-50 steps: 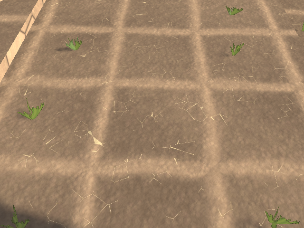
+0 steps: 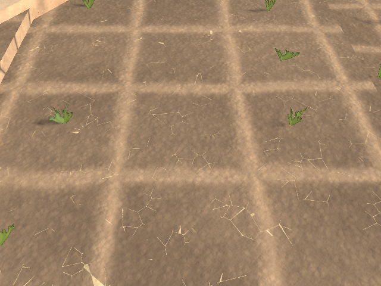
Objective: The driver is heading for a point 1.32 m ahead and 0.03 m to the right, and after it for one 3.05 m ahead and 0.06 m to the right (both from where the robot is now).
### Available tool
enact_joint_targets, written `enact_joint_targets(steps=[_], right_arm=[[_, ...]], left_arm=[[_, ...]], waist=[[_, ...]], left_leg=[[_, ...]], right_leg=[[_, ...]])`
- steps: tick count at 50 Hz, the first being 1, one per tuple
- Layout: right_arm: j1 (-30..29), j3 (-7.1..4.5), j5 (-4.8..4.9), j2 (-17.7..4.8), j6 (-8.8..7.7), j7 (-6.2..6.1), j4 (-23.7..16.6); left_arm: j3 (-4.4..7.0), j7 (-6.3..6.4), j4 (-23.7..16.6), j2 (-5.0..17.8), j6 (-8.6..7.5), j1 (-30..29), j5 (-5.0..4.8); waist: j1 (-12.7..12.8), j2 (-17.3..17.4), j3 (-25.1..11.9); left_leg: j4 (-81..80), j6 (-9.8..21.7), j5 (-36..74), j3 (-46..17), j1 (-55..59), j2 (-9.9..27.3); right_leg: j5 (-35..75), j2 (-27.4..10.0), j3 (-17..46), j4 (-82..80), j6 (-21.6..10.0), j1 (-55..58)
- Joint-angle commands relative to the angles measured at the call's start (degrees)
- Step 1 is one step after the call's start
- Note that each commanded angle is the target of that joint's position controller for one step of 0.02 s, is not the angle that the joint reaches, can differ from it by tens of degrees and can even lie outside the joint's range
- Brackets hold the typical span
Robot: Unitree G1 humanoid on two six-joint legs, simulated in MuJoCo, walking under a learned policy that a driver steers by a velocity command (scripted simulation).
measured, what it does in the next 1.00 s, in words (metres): walks ahead: right foot, then left foot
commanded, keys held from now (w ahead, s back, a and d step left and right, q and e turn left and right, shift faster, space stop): w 1.00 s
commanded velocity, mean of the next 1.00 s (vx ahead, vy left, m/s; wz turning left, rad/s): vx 0.50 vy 0.00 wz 0.00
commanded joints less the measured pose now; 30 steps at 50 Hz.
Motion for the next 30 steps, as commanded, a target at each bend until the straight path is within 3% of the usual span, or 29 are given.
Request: enact_joint_targets(steps=[1, 6, 9, 11, 12, 13, 14, 15, 16, 17, 18, 19, 20, 21, 23, 26, 30], right_arm=[[-1.6, -1.32, 0.37, -8.3, -0.59, -1.18, -3.5], [4.0, -1.73, 1.34, -9.8, 0.27, -1.58, -1.7], [5.2, -2.09, 1.39, -10.1, 1.22, -1.85, -0.9], [3.6, -2.44, 1.34, -11.0, 1.81, -1.95, -1.2], [2.3, -2.31, 1.12, -10.8, 2.13, -1.92, -1.6], [1.7, -1.59, 0.50, -9.1, 2.25, -1.88, -2.4], [6.6, 0.14, -0.07, -3.7, 1.44, -1.46, -3.9], [8.9, 0.98, 0.95, -1.5, -0.18, -1.00, -2.9], [4.1, -0.66, 2.37, -8.1, -1.33, -0.77, -3.9], [-1.2, -1.04, 2.97, -9.6, -1.80, -0.83, -5.6], [-3.6, -1.21, 2.36, -9.0, -1.60, -1.22, -6.0], [-3.7, -1.70, 1.53, -8.4, -0.84, -1.57, -6.0], [-2.3, -1.67, 1.33, -7.0, 0.07, -1.62, -5.7], [-1.2, -1.57, 1.24, -5.5, 0.79, -1.71, -5.3], [-2.4, -1.75, 1.05, -5.1, 1.57, -1.91, -6.0], [-9.4, -2.05, 0.50, -5.3, 1.64, -1.95, -8.4], [-17.6, -1.68, 0.76, -4.1, 1.14, -1.30, -10.6]], left_arm=[[0.27, -0.21, -3.0, 1.6, -0.43, -1.4, 0.21], [-0.27, -1.66, -5.8, 1.4, -0.87, -11.1, -0.65], [-0.18, -2.86, -7.5, 2.4, -1.47, -13.4, -0.80], [0.57, -3.23, -7.0, 4.2, -1.91, -9.5, -0.78], [1.67, -3.11, -5.2, 6.0, -2.03, -3.0, -0.70], [3.26, -2.70, -1.9, 9.4, -2.08, 8.2, -0.60], [4.78, -2.32, -0.3, 15.9, -1.86, 17.7, 0.76], [4.23, -2.58, 0.5, 14.0, -1.55, 19.5, 0.44], [2.83, -2.60, -0.2, 9.6, -1.67, 15.3, 0.04], [2.06, -2.43, -1.5, 7.2, -1.56, 9.8, 0.01], [1.43, -2.68, -2.2, 5.6, -1.54, 5.2, 0.26], [0.95, -2.92, -2.4, 4.0, -1.74, 3.0, 0.57], [0.74, -3.18, -1.9, 3.3, -1.78, 2.6, 0.83], [0.84, -3.27, -1.2, 3.4, -1.93, 3.4, 0.80], [1.26, -2.89, 0.2, 5.1, -2.14, 5.4, 0.79], [1.55, -1.83, 1.5, 6.2, -1.66, 8.4, 0.70], [1.59, -1.01, 2.8, 7.1, -1.13, 11.5, 0.15]], waist=[[1.6, 4.5, 3.9], [-2.0, 5.0, 5.4], [-1.7, 5.5, 5.9], [1.2, 6.8, 3.5], [4.9, 6.9, -0.4], [9.4, 5.6, -7.6], [9.5, -5.8, -17.8], [8.8, -14.2, -23.7], [8.7, -9.3, -16.3], [7.3, -5.6, -9.8], [5.3, -0.7, -5.4], [3.3, -0.6, -3.3], [1.9, -1.4, -2.3], [1.4, -1.5, -1.8], [0.7, -0.8, 0.0], [2.1, -0.1, 1.9], [4.5, -0.7, 3.4]], left_leg=[[-8.8, 8.5, 9.2, -9.6, -4.8, 15.3], [-6.9, 7.3, 6.9, -8.7, 3.1, 16.8], [-3.3, 6.4, 8.8, -9.7, 9.1, 19.6], [1.7, 5.2, 18.8, -9.3, 10.4, 19.9], [9.4, 4.1, 28.7, -7.3, 9.5, 17.7], [22.7, 2.3, 29.9, -4.6, 3.1, 14.3], [46.4, -1.6, 10.3, -0.9, -18.0, 7.0], [59.4, -2.6, -22.4, -7.1, -31.4, 1.0], [64.5, -1.2, -20.8, -11.2, -37.1, 5.0], [63.5, -0.4, -15.5, -9.4, -37.7, 8.2], [59.8, -0.7, -10.8, -8.1, -35.1, 10.7], [55.8, -0.8, -7.9, -8.2, -31.8, 12.6], [53.8, -1.1, -6.2, -8.1, -28.7, 13.3], [52.5, -1.4, -5.4, -7.6, -27.4, 13.3], [49.2, -2.3, -2.5, -7.1, -29.4, 13.6], [39.7, -3.5, 5.3, -6.8, -34.9, 13.8], [26.0, -3.7, 14.6, -4.9, -32.9, 11.9]], right_leg=[[9.4, -0.3, -0.6, -11.4, 0.8, 0.7], [11.1, 2.6, -2.4, -24.6, 1.0, 2.1], [5.5, 3.4, -2.3, -28.4, -0.9, 2.0], [1.4, 5.4, -3.8, -30.3, -2.6, 9.2], [0.9, 7.5, -5.6, -31.3, -4.0, 18.3], [2.3, 6.1, -3.7, -30.1, -6.3, 34.0], [-0.7, -9.1, 18.3, -30.7, -14.0, 58.0], [-7.6, -15.7, 40.2, -40.8, -19.2, 66.2], [-9.7, -13.6, 35.0, -42.0, -15.8, 60.5], [-5.8, -11.5, 25.6, -42.7, -13.5, 51.7], [-0.3, -9.0, 18.9, -44.8, -12.3, 42.8], [2.4, -6.6, 14.3, -46.8, -11.2, 37.2], [3.2, -5.2, 11.6, -48.6, -10.8, 33.7], [5.2, -4.4, 9.7, -49.8, -11.2, 31.9], [9.5, -4.0, 6.7, -51.4, -11.9, 30.8], [11.5, -3.8, 4.4, -52.5, -11.6, 33.1], [8.6, -2.3, 0.9, -53.4, -9.7, 34.5]])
